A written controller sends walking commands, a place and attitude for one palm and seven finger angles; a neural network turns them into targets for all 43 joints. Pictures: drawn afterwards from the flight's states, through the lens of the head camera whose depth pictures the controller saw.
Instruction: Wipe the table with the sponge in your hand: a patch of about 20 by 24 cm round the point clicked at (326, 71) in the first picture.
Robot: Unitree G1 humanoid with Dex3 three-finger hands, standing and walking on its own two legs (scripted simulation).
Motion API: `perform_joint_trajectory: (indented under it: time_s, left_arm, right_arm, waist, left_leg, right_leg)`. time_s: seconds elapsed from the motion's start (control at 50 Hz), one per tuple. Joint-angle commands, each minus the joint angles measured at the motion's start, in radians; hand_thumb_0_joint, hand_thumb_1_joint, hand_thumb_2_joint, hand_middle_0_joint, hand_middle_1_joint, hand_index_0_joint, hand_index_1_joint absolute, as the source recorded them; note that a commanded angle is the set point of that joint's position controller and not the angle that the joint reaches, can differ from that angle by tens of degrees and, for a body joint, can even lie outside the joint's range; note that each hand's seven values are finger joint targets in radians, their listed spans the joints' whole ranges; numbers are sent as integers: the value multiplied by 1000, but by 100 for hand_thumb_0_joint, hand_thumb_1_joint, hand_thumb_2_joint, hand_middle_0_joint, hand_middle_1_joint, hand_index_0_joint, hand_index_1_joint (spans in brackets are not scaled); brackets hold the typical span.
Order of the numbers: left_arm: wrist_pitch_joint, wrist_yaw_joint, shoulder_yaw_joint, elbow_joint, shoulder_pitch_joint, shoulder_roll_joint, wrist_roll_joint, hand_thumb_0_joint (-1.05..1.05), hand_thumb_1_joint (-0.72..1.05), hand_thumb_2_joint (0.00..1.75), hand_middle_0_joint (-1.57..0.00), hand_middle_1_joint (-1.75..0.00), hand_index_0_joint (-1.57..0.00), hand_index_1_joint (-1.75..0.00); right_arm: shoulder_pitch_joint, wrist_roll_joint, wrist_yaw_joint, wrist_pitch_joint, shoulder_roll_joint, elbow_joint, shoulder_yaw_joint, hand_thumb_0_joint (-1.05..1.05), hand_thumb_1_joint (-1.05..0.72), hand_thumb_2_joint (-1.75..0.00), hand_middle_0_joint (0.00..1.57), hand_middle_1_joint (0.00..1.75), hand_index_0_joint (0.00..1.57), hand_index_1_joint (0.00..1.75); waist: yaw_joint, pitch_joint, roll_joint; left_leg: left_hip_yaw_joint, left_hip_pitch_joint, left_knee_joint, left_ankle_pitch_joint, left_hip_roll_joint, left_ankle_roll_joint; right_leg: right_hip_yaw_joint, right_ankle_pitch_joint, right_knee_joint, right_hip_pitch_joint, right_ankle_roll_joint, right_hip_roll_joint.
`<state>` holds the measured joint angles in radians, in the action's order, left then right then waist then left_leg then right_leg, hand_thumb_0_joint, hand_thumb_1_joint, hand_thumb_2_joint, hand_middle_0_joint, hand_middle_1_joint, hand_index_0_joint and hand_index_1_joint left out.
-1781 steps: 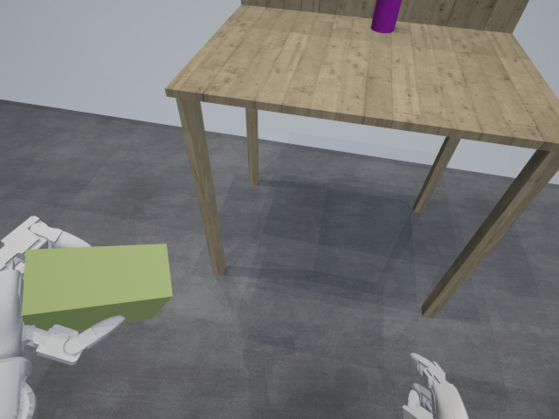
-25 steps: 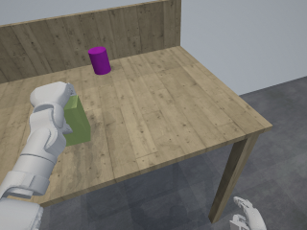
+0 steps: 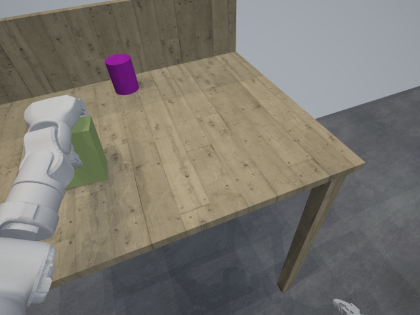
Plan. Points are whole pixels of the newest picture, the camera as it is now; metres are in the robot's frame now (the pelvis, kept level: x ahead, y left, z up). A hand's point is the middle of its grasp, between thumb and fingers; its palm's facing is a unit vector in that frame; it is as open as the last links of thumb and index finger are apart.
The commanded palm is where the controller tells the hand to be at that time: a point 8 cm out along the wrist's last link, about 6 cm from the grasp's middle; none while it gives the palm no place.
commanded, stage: wipe forward along the middle lane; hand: left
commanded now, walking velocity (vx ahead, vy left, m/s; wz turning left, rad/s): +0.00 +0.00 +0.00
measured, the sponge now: (76, 161) +0.38 +0.31 +0.11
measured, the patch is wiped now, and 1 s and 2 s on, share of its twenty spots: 1.00 1.00 1.00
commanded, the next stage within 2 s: slide back across to the first lane in 0.20 s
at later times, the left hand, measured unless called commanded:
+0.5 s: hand (59, 123) +0.43 +0.34 +0.17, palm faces -0.06 -0.03 -1.00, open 10.2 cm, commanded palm +0.40 +0.34 +0.22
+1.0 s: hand (13, 133) +0.40 +0.42 +0.18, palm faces -0.09 -0.02 -1.00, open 10.2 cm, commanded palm +0.38 +0.40 +0.25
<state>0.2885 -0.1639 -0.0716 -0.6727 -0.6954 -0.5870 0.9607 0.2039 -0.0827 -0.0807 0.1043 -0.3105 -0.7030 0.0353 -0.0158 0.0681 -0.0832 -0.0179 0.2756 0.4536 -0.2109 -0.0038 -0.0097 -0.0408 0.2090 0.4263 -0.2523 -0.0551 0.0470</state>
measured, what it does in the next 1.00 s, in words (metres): shifts its weight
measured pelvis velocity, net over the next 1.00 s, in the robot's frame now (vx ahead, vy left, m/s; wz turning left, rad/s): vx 0.03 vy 0.05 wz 0.03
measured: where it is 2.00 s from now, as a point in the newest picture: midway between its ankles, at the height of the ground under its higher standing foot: outside the picture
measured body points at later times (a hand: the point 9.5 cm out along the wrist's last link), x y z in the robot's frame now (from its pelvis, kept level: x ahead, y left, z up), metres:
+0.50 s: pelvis +0.02 +0.02 +0.00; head +0.03 +0.00 +0.45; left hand +0.43 +0.34 +0.22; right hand +0.12 -0.26 -0.13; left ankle +0.02 +0.12 -0.74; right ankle +0.01 -0.08 -0.74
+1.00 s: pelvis +0.03 +0.05 +0.00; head +0.05 +0.03 +0.45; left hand +0.40 +0.41 +0.23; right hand +0.23 -0.19 -0.10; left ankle +0.02 +0.12 -0.74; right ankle +0.01 -0.08 -0.74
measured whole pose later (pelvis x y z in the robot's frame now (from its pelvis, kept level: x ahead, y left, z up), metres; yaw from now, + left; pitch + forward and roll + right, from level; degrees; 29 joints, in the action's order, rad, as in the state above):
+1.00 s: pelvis +0.03 +0.05 +0.00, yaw +2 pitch +4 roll -2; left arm 0.22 -0.26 0.00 -0.60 -0.68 -0.72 0.97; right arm 0.14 -0.07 -0.07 0.08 -0.28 -0.63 0.04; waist -0.06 0.03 -0.06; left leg -0.03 0.25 0.42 -0.23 -0.06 -0.07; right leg -0.05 0.21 0.33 -0.18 -0.01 0.00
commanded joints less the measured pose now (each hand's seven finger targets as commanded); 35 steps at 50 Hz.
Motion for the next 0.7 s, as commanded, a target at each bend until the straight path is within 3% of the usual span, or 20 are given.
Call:
perform_joint_trajectory:
  time_s: [0.0,0.06,0.12,0.16,0.22,0.26,0.28,0.36,0.4,0.46,0.52,0.58,0.62,0.66,0.68]
  left_arm:
    - [-9,38,18,-15,-368,-254,73,0,10,130,-120,-160,-120,-160]
    - [-33,36,81,-38,-368,-329,69,0,10,130,-120,-160,-120,-160]
    - [-53,31,45,-87,-412,-302,57,0,10,130,-120,-160,-120,-160]
    - [-73,31,102,-96,-410,-367,62,0,10,130,-120,-160,-120,-160]
    - [-87,30,85,-139,-414,-365,84,0,10,130,-120,-160,-120,-160]
    - [-100,27,94,-130,-432,-376,93,0,10,130,-120,-160,-120,-160]
    - [-101,27,66,-133,-409,-344,95,0,10,130,-120,-160,-120,-160]
    - [-118,30,148,-86,-362,-415,77,0,10,130,-120,-160,-120,-160]
    - [-119,35,137,-37,-359,-397,66,0,10,130,-120,-160,-120,-160]
    - [-115,45,196,67,-324,-447,53,0,10,130,-120,-160,-120,-160]
    - [-82,50,171,119,-327,-417,51,0,10,130,-120,-160,-120,-160]
    - [-56,52,200,188,-345,-454,47,0,10,130,-120,-160,-120,-160]
    - [-37,48,191,225,-343,-437,41,0,10,130,-120,-160,-120,-160]
    - [-26,38,229,233,-366,-488,35,0,10,130,-120,-160,-120,-160]
    - [-18,30,199,227,-359,-458,35,0,10,130,-120,-160,-120,-160]
  right_arm:
    - [-90,-2,-12,-57,-123,132,-50,0,-90,-90,20,30,20,30]
    - [-80,2,-15,-53,-128,128,-52,0,-90,-90,20,30,20,30]
    - [-63,-1,-16,-51,-128,122,-51,0,-90,-90,20,30,20,30]
    - [-57,5,-17,-51,-134,122,-55,0,-90,-90,20,30,20,30]
    - [-25,6,-14,-42,-137,112,-57,0,-90,-90,20,30,20,30]
    - [-26,7,-12,-41,-136,114,-58,0,-90,-90,20,30,20,30]
    - [-19,7,-10,-37,-136,118,-61,0,-90,-90,20,30,20,30]
    - [-24,10,-5,-28,-141,129,-67,0,-90,-90,20,30,20,30]
    - [-30,8,-3,-24,-139,139,-70,0,-90,-90,20,30,20,30]
    - [-59,9,4,-24,-136,158,-72,0,-90,-90,20,30,20,30]
    - [-77,3,14,-21,-135,160,-71,0,-90,-90,20,30,20,30]
    - [-98,4,18,-28,-135,169,-70,0,-90,-90,20,30,20,30]
    - [-109,4,20,-33,-130,177,-70,0,-90,-90,20,30,20,30]
    - [-125,2,20,-36,-132,173,-61,0,-90,-90,20,30,20,30]
    - [-123,4,17,-36,-129,177,-62,0,-90,-90,20,30,20,30]
  waist:
    - [18,137,118]
    - [9,194,114]
    - [28,150,129]
    - [13,180,120]
    - [24,171,115]
    - [22,173,79]
    - [24,170,81]
    - [-3,238,100]
    - [-3,248,96]
    - [-27,287,62]
    - [-20,248,45]
    - [-30,271,16]
    - [-30,280,16]
    - [-36,277,4]
    - [-29,272,14]
  left_leg:
    - [10,5,-57,19,-32,-43]
    - [8,14,-50,49,-33,-43]
    - [15,30,-48,25,-30,-44]
    - [11,32,-47,48,-30,-43]
    - [17,34,-44,70,-30,-46]
    - [11,26,-51,93,-28,-45]
    - [14,17,-49,93,-29,-48]
    - [7,1,-43,165,-28,-48]
    - [12,-20,-41,189,-28,-53]
    - [4,-47,-38,257,-29,-53]
    - [2,-71,-41,286,-24,-55]
    - [-10,-99,-45,322,-23,-52]
    - [-12,-118,-41,351,-22,-50]
    - [-21,-119,-56,347,-21,-43]
    - [-21,-127,-50,352,-22,-45]
  right_leg:
    - [77,-8,-106,56,-7,-38]
    - [97,-71,-95,105,-10,-44]
    - [93,-58,-103,85,0,-49]
    - [106,-94,-95,106,-7,-50]
    - [91,-132,-90,101,-5,-47]
    - [89,-151,-88,92,-14,-44]
    - [80,-138,-90,87,-11,-40]
    - [81,-245,-66,153,-19,-45]
    - [70,-264,-64,160,-15,-42]
    - [69,-318,-48,190,-26,-42]
    - [51,-306,-56,155,-25,-35]
    - [45,-293,-53,168,-32,-30]
    - [42,-307,-52,170,-32,-31]
    - [41,-284,-57,170,-37,-31]
    - [37,-285,-58,171,-35,-29]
